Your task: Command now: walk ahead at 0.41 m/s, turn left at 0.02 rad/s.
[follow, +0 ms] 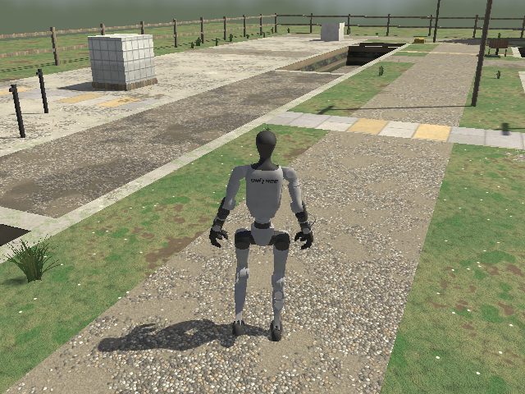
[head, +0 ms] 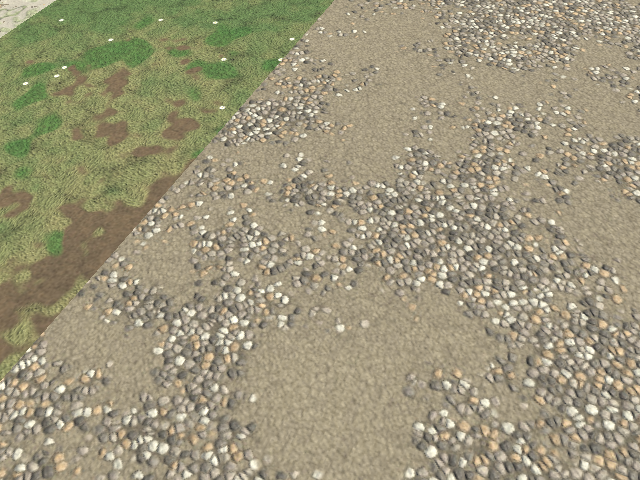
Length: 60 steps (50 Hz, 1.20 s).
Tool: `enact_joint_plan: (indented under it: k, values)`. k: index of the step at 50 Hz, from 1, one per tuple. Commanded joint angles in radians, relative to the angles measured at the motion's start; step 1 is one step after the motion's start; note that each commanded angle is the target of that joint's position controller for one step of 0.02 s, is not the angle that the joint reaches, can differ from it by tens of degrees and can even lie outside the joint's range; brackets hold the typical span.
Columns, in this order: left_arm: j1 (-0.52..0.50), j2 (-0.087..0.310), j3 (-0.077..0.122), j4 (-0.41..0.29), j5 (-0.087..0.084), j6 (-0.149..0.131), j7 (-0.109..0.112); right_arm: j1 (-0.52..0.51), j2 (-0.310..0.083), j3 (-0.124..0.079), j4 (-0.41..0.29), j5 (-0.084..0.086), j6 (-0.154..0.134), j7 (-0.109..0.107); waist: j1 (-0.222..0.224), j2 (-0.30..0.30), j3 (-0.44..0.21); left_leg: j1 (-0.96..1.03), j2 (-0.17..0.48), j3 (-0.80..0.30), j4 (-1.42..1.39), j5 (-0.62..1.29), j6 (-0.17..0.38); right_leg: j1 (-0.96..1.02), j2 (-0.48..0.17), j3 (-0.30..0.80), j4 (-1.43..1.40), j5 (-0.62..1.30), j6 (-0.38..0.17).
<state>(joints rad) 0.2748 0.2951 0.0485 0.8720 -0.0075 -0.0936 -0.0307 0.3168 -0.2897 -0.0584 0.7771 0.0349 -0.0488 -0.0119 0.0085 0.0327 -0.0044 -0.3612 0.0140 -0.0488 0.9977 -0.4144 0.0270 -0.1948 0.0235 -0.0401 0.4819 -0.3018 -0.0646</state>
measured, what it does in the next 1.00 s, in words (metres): walks ahead: left foot, then right foot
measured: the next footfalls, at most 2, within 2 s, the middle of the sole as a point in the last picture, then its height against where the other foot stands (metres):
left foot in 0.36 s outside the picture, level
right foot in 0.92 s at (406, 418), level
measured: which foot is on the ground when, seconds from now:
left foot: up 0.00-0.34, down 0.36-0.94, up 0.96-1.00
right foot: down 0.00-0.38, up 0.40-0.90, down 0.92-1.00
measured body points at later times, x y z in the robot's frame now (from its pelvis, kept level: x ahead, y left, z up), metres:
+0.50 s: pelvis +0.26 +0.06 -0.01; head +0.30 +0.06 +0.44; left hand +0.30 +0.34 -0.14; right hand +0.42 -0.20 -0.10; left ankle +0.33 +0.14 -0.74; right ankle +0.14 -0.09 -0.64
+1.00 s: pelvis +0.55 -0.02 -0.02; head +0.59 -0.03 +0.43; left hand +0.79 +0.20 -0.11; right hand +0.54 -0.31 -0.15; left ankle +0.39 +0.15 -0.65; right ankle +0.62 -0.10 -0.74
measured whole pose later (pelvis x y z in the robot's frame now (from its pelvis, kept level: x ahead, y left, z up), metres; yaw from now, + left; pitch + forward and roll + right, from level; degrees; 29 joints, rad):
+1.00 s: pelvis +0.55 -0.02 -0.02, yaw -15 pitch +2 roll +1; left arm 0.13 0.29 0.06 0.66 -0.02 -0.05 -0.04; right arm 0.27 -0.30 -0.05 0.84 0.01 -0.07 0.00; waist -0.02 -0.01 0.07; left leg -0.21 0.02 0.04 1.10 -0.47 0.00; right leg -0.48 0.05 -0.03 0.62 -0.17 -0.10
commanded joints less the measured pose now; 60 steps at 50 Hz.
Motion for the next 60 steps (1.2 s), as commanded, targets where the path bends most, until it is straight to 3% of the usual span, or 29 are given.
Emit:
enact_joint_plan:
  k: [1,4,8,13,16,18,19,20,21,22,23,24,25,26,30,36,41,44,45,46,47,48,49,50,51,52,53,56,60]
  values:
    - [0.029,0.125,0.018,-0.049,0.011,-0.01,0.007,-0.12,-0.106,-0.029,-0.107,-0.013,-0.043,0.009,0.033,-0.127,0.116,-0.463,0.106,-0.035,0.085,0.137,0.02,0.228,-0.293,0.419,-0.342,-0.106,-0.145]
    - [0.062,0.129,0.016,-0.045,0.006,-0.004,0.015,-0.15,-0.067,-0.02,-0.116,-0.027,-0.041,0.025,0.038,-0.113,0.086,-0.416,0.104,0.018,-0.02,0.259,-0.017,0.207,-0.239,0.262,-0.359,0.187,-0.14]
    - [0.102,0.147,0.017,-0.032,0.001,0.008,0.031,-0.286,-0.015,0.006,-0.166,-0.02,-0.046,0.037,0.073,-0.107,0.102,-0.315,0.068,0.066,-0.302,0.426,-0.047,0.142,-0.198,0.136,-0.375,0.317,-0.126]
    - [0.165,0.161,0.023,-0.004,-0.014,0.02,0.035,-0.39,-0.035,0.007,-0.209,-0.008,-0.055,0.064,0.078,-0.108,0.138,-0.262,0.037,0.06,-0.462,0.477,-0.011,0.209,-0.261,0.125,-0.36,0.353,-0.119]
    - [0.154,0.188,0.036,-0.005,-0.012,0.032,0.039,-0.328,-0.087,-0.012,-0.2,-0.012,-0.055,0.066,0.011,-0.133,0.064,-0.145,-0.006,0.078,-0.482,0.38,0.041,0.302,-0.282,0.108,-0.226,0.691,-0.089]
    - [0.138,0.181,0.033,-0.016,-0.002,0.047,0.044,-0.061,-0.158,-0.05,-0.126,-0.013,-0.045,0.047,-0.133,-0.131,-0.121,0.236,-0.036,0.106,-0.487,0.374,0.099,0.215,-0.218,0.052,0.113,0.892,-0.044]
    - [0.16,0.122,0.01,-0.045,0.025,0.046,0.048,0.114,-0.23,-0.067,-0.093,-0.025,-0.035,0.031,-0.176,0.009,-0.28,0.562,0.175,-0.137,-0.438,0.352,0.159,-0.024,-0.157,0.027,0.447,0.533,-0.016]
    - [0.31,-0.015,-0.026,-0.049,0.005,0.025,0.036,0.121,-0.269,-0.067,-0.075,-0.034,-0.04,0.045,-0.069,0.283,-0.426,0.812,0.379,-0.657,-0.602,0.03,0.312,-0.363,0.039,0.109,0.754,-0.252,0.029]
    - [0.196,0.117,0.002,-0.05,-0.024,0.004,0.028,0.092,-0.159,-0.041,-0.082,-0.025,-0.043,0.045,-0.118,0.161,-0.32,0.729,0.347,-0.688,-0.708,-0.094,0.262,-0.473,-0.009,0.198,0.84,-0.262,0.015]
    - [0.087,0.156,0.016,-0.089,-0.046,-0.008,0.024,0.016,-0.133,-0.03,-0.083,-0.023,-0.045,0.043,-0.103,0.107,-0.155,0.584,0.319,-0.526,-0.729,-0.029,0.223,-0.526,-0.057,0.161,0.832,-0.169,0.005]
    - [0.041,0.14,0.012,-0.098,-0.037,-0.014,0.029,-0.047,-0.126,-0.026,-0.087,-0.027,-0.047,0.044,-0.07,0.006,-0.08,0.44,0.283,-0.414,-0.75,0.116,0.209,-0.49,-0.105,0.135,0.786,-0.076,0.008]
    - [0.036,0.128,0.016,-0.094,-0.023,-0.01,0.03,-0.09,-0.104,-0.023,-0.089,-0.037,-0.05,0.046,-0.037,-0.006,-0.034,0.335,0.25,-0.316,-0.774,0.226,0.204,-0.454,-0.138,0.133,0.735,-0.018,0.017]
    - [0.068,0.116,0.017,-0.083,-0.022,0.002,0.029,-0.114,-0.086,-0.019,-0.086,-0.049,-0.058,0.045,-0.004,0.026,-0.035,0.27,0.226,-0.252,-0.804,0.274,0.197,-0.389,-0.166,0.144,0.713,0.021,0.023]
    - [0.092,0.097,0.015,-0.072,-0.025,0.017,0.03,-0.124,-0.077,-0.019,-0.078,-0.047,-0.067,0.046,0.01,0.038,-0.034,0.232,0.215,-0.207,-0.835,0.292,0.201,-0.358,-0.175,0.144,0.694,0.035,0.032]
    - [0.024,0.072,0.016,-0.099,-0.019,0.049,0.039,-0.105,-0.1,-0.029,-0.025,-0.049,-0.088,0.038,0.008,0.023,0.051,0.164,0.212,-0.057,-0.908,0.357,0.203,-0.444,-0.176,0.172,0.585,0.139,0.068]
    - [-0.147,0.04,0.004,-0.158,-0.01,0.027,0.01,-0.068,-0.134,-0.031,0.01,-0.044,-0.076,0.016,-0.058,-0.005,0.085,0.239,0.183,0.13,-0.918,0.451,0.152,-0.448,-0.137,0.092,0.247,0.435,0.068]
    - [-0.271,0.035,-0.002,-0.247,-0.012,0.025,-0.024,0.01,-0.164,-0.042,0.053,-0.026,-0.033,0.007,-0.098,-0.012,0.111,0.463,0.253,0.172,-0.825,0.585,0.136,-0.544,-0.115,0.036,0.131,0.317,0.025]
    - [-0.205,0.078,0.02,-0.271,-0.014,0.033,-0.037,-0.021,-0.202,-0.053,0.039,-0.022,-0.004,-0.006,-0.033,0.043,0.027,0.519,0.261,0.214,-0.635,1.036,0.1,-0.401,-0.034,-0.046,0.128,0.158,-0.029]
    - [-0.099,0.114,0.042,-0.254,-0.015,0.037,-0.034,-0.032,-0.21,-0.054,0.032,-0.023,0.006,-0.013,0.029,0.053,-0.04,0.499,0.247,0.231,-0.481,1.156,0.084,-0.262,0.009,-0.068,0.123,0.13,-0.056]
    - [0.067,0.169,0.075,-0.217,-0.018,0.041,-0.021,-0.045,-0.199,-0.048,0.023,-0.021,0.01,-0.019,0.12,0.029,-0.127,0.385,0.207,0.256,-0.255,1.105,0.049,-0.012,0.04,-0.051,0.061,0.187,-0.097]
    - [0.193,0.268,0.107,-0.196,-0.017,0.054,0.003,-0.004,-0.132,-0.023,-0.009,-0.042,-0.004,-0.02,0.141,-0.124,-0.237,0.075,0.134,0.266,0.083,0.709,0.002,0.325,-0.146,0.262,0.051,0.167,-0.185]
    - [0.138,0.305,0.104,-0.227,-0.019,0.045,0.001,0.045,-0.038,0.011,-0.047,-0.05,-0.041,-0.001,0.045,-0.299,-0.35,-0.294,-0.09,0.093,0.4,-0.145,-0.047,0.585,-0.357,0.835,-0.106,0.041,-0.371]
    - [0.15,0.215,0.079,-0.236,-0.012,0.037,-0.003,-0.052,-0.137,-0.01,-0.059,-0.02,-0.078,0.02,0.115,-0.179,-0.361,-0.405,-0.03,-0.077,0.441,-0.127,-0.02,0.598,-0.352,0.827,-0.172,-0.005,-0.334]
    - [0.122,0.173,0.067,-0.234,-0.005,0.03,-0.002,-0.123,-0.148,-0.01,-0.086,0.007,-0.096,0.029,0.106,-0.126,-0.22,-0.436,0.011,-0.061,0.392,-0.051,0.002,0.478,-0.316,0.665,-0.176,0.049,-0.289]
    - [0.058,0.157,0.062,-0.239,-0.006,0.026,-0.003,-0.139,-0.13,-0.006,-0.089,-0.007,-0.103,0.024,0.054,-0.021,-0.118,-0.407,0.055,-0.049,0.281,0.018,0.004,0.315,-0.268,0.549,-0.184,0.158,-0.255]
    - [0.004,0.121,0.051,-0.253,-0.003,0.024,-0.001,-0.14,-0.142,-0.015,-0.08,-0.031,-0.097,0.016,0.021,-0.019,-0.076,-0.347,0.086,-0.045,0.193,0.058,-0.004,0.209,-0.233,0.468,-0.199,0.265,-0.235]
    - [-0.025,0.114,0.047,-0.27,0.007,0.024,0.003,-0.121,-0.142,-0.018,-0.079,-0.038,-0.085,0.017,-0.008,-0.048,-0.058,-0.29,0.097,-0.047,0.165,0.085,-0.015,0.132,-0.212,0.44,-0.221,0.329,-0.236]
    - [-0.022,0.139,0.055,-0.268,-0.002,0.02,0.018,-0.108,-0.11,-0.013,-0.084,-0.053,-0.056,0.014,-0.029,-0.054,-0.034,-0.254,0.093,-0.019,0.048,0.142,-0.071,0.017,-0.182,0.365,-0.258,0.445,-0.248]
    - [0.024,0.164,0.063,-0.248,-0.011,0.031,0.041,-0.26,-0.07,0.004,-0.125,-0.051,-0.053,0.013,0.022,-0.089,0.004,-0.219,0.045,0.0,-0.262,0.399,-0.106,-0.052,-0.105,0.277,-0.249,0.37,-0.185]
